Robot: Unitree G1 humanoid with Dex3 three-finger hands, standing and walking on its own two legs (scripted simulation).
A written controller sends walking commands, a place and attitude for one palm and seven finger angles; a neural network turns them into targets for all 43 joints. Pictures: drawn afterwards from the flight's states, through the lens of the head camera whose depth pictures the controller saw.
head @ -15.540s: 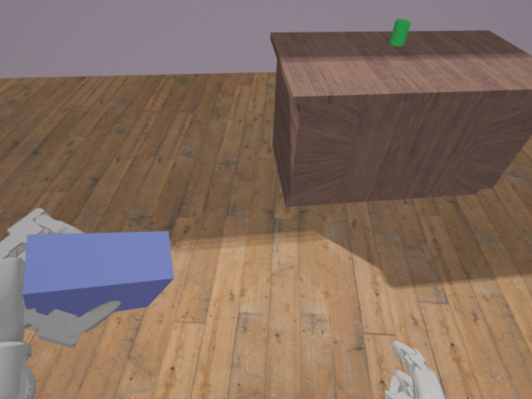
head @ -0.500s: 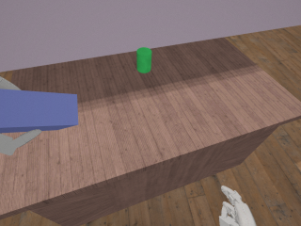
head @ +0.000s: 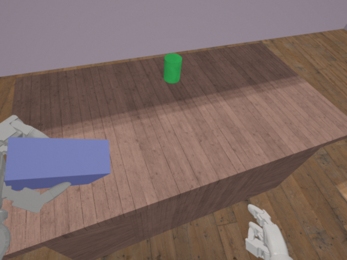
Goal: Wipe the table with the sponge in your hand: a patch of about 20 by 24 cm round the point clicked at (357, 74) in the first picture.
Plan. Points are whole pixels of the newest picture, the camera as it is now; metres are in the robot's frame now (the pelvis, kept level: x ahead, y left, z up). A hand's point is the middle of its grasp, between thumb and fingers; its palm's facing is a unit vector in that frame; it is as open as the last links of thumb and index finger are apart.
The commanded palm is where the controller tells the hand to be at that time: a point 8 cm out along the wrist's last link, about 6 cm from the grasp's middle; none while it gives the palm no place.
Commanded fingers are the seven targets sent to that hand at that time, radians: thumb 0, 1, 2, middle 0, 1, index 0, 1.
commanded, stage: come to a stop and stand still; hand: left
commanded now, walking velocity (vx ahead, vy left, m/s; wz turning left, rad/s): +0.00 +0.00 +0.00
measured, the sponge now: (72, 165) +0.24 +0.21 +0.14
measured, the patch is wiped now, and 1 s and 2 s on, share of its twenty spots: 0.00 0.00 0.00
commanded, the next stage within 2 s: look again from close up in 0.26 s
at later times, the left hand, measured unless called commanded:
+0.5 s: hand (34, 180) +0.20 +0.25 +0.16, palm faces +0.34 -0.85 -0.40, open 10.0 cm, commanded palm +0.14 +0.28 +0.18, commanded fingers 0.00 0.10 1.30 -1.20 -1.60 -1.20 -1.60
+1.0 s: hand (48, 187) +0.19 +0.22 +0.16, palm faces +0.35 -0.86 -0.38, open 10.0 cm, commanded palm +0.14 +0.26 +0.18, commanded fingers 0.00 0.10 1.30 -1.20 -1.60 -1.20 -1.60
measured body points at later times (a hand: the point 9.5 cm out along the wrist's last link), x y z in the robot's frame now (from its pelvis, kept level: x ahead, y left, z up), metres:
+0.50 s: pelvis -0.02 +0.00 +0.00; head -0.02 +0.02 +0.45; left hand +0.17 +0.29 +0.18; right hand +0.14 -0.22 -0.07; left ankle +0.03 +0.08 -0.74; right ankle +0.02 -0.12 -0.74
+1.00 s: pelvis -0.03 -0.02 +0.00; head -0.04 -0.01 +0.45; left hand +0.16 +0.27 +0.18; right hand +0.15 -0.24 -0.06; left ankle +0.03 +0.08 -0.74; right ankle +0.02 -0.12 -0.74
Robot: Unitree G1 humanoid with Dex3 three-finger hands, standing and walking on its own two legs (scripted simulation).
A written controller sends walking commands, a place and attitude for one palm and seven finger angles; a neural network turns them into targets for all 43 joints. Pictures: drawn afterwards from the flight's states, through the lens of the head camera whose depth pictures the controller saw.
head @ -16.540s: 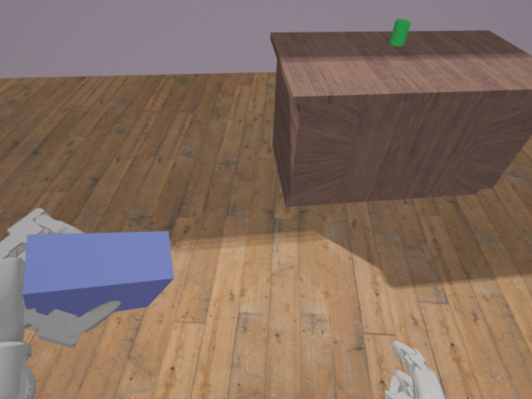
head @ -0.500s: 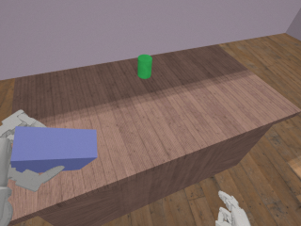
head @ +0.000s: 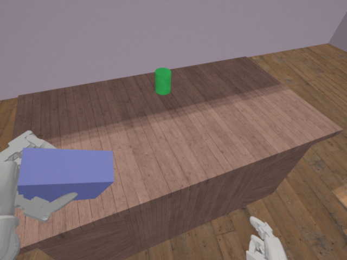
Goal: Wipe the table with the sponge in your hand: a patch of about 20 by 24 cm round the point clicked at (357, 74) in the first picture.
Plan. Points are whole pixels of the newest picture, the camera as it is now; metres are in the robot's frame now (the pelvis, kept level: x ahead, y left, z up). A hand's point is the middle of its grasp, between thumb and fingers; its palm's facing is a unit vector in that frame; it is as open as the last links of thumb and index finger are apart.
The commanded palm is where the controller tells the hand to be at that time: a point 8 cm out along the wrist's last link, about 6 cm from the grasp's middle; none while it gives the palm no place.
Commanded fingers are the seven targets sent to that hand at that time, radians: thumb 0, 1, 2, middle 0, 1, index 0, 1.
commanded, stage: shuffle to correct the standing spot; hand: left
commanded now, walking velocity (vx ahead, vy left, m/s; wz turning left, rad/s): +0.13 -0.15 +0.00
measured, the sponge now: (79, 177) +0.23 +0.20 +0.13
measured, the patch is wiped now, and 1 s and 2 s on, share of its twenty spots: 0.00 0.00 0.00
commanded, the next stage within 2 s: none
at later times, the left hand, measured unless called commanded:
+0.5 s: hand (91, 163) +0.25 +0.18 +0.15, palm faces +0.29 -0.88 -0.38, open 10.0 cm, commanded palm +0.19 +0.23 +0.18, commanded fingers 0.00 0.10 1.30 -1.20 -1.60 -1.20 -1.60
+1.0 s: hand (88, 166) +0.24 +0.18 +0.15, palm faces +0.32 -0.87 -0.36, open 10.0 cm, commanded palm +0.19 +0.23 +0.18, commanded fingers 0.00 0.10 1.30 -1.20 -1.60 -1.20 -1.60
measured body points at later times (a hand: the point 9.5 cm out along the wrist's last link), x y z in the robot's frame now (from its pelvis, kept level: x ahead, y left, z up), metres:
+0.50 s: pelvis +0.03 -0.05 -0.01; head +0.02 -0.05 +0.44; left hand +0.22 +0.22 +0.18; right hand +0.20 -0.29 -0.08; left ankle +0.06 +0.10 -0.74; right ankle +0.05 -0.10 -0.74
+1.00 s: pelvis +0.03 -0.06 +0.00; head +0.02 -0.05 +0.45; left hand +0.22 +0.23 +0.17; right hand +0.21 -0.28 -0.08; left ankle +0.05 +0.10 -0.74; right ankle +0.05 -0.10 -0.74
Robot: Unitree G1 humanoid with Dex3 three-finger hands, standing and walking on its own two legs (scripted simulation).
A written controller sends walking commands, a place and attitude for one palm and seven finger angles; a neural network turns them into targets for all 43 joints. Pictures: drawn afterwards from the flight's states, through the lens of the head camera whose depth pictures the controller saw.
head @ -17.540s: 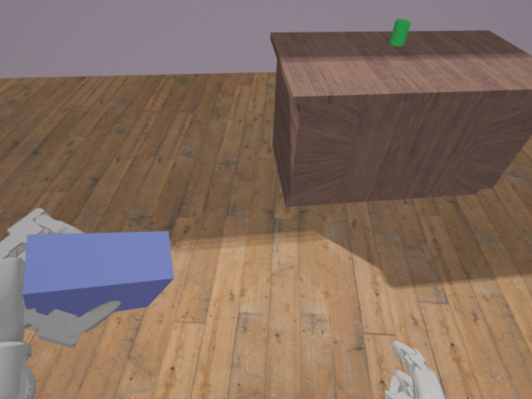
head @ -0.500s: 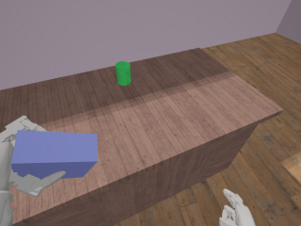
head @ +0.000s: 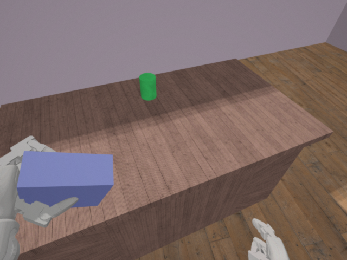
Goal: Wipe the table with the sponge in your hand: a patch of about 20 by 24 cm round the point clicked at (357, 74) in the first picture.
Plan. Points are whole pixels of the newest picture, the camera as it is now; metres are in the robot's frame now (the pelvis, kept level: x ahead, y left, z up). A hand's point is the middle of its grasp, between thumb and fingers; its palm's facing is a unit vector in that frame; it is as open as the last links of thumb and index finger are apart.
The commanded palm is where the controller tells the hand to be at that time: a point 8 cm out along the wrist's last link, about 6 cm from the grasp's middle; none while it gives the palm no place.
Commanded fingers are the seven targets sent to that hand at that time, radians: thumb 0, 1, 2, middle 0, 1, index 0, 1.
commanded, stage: shuffle to correct the standing spot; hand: left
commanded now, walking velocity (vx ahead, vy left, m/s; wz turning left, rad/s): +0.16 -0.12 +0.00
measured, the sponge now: (80, 182) +0.22 +0.19 +0.13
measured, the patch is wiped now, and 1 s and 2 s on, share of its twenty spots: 0.00 0.00 0.00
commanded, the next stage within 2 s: come to a stop and stand still in 1.44 s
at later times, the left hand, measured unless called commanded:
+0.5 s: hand (40, 180) +0.21 +0.25 +0.16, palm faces +0.31 -0.87 -0.39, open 10.0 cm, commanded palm +0.16 +0.29 +0.18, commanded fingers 0.00 0.10 1.30 -1.20 -1.60 -1.20 -1.60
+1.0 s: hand (46, 180) +0.21 +0.24 +0.15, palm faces +0.31 -0.87 -0.38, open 10.0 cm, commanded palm +0.16 +0.28 +0.18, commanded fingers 0.00 0.10 1.30 -1.20 -1.60 -1.20 -1.60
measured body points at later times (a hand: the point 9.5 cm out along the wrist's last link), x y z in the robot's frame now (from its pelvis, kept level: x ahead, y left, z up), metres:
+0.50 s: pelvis +0.00 +0.01 +0.00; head -0.01 +0.01 +0.45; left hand +0.19 +0.30 +0.18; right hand +0.17 -0.21 -0.08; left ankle +0.02 +0.16 -0.74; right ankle +0.01 -0.04 -0.74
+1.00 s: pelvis +0.00 +0.00 +0.00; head -0.01 +0.00 +0.45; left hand +0.19 +0.29 +0.18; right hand +0.17 -0.22 -0.08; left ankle +0.02 +0.16 -0.74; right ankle +0.01 -0.04 -0.74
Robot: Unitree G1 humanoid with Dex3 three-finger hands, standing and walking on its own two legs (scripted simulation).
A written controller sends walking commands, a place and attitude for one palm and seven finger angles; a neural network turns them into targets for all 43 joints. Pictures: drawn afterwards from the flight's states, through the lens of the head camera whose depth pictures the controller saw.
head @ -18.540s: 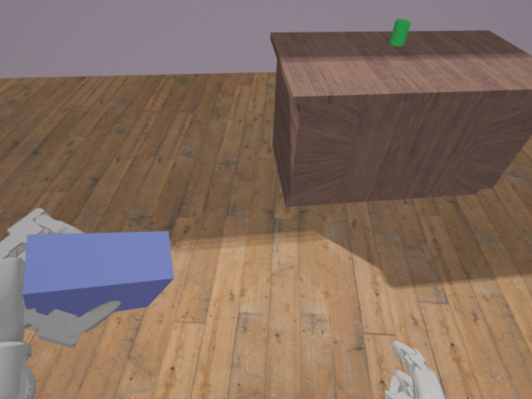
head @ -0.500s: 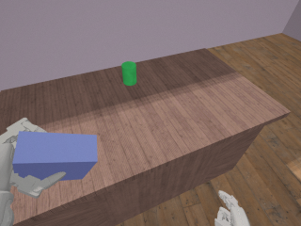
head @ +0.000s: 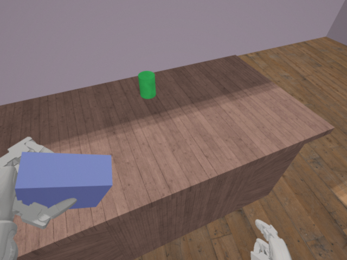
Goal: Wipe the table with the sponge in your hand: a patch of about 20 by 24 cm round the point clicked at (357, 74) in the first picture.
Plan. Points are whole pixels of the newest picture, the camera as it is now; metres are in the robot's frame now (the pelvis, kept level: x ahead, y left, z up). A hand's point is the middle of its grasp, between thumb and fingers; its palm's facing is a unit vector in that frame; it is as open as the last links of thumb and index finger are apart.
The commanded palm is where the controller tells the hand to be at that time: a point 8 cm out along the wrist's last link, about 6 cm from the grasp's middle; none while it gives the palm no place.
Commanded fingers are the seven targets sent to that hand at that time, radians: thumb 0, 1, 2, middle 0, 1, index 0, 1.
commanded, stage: shuffle to correct the standing spot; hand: left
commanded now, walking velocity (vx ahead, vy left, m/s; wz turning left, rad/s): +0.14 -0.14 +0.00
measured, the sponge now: (79, 183) +0.23 +0.19 +0.13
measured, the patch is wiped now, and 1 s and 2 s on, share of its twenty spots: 0.00 0.00 0.00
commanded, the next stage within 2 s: come to a stop and stand still in 0.44 s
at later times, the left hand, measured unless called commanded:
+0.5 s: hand (49, 179) +0.22 +0.23 +0.15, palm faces +0.31 -0.87 -0.39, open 10.0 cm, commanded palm +0.17 +0.28 +0.18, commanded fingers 0.00 0.10 1.30 -1.20 -1.60 -1.20 -1.60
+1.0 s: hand (29, 175) +0.22 +0.27 +0.16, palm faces +0.34 -0.84 -0.42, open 9.9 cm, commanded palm +0.17 +0.30 +0.18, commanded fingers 0.00 0.10 1.30 -1.20 -1.60 -1.20 -1.60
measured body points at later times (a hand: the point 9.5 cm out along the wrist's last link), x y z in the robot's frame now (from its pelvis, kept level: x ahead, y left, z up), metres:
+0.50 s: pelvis +0.01 +0.00 +0.00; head +0.00 -0.01 +0.45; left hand +0.20 +0.28 +0.18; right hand +0.18 -0.23 -0.08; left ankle +0.02 +0.15 -0.74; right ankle +0.01 -0.04 -0.74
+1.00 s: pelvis +0.01 +0.02 +0.00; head +0.03 +0.03 +0.45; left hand +0.20 +0.31 +0.18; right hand +0.17 -0.21 -0.08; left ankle +0.02 +0.12 -0.74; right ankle +0.01 -0.04 -0.74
